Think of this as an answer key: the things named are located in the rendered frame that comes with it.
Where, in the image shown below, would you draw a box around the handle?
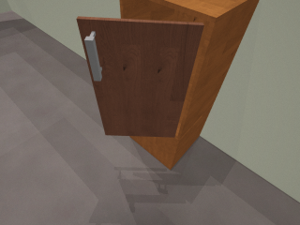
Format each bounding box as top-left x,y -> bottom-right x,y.
84,31 -> 102,82

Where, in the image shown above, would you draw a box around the cupboard door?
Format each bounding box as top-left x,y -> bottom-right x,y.
76,16 -> 204,138

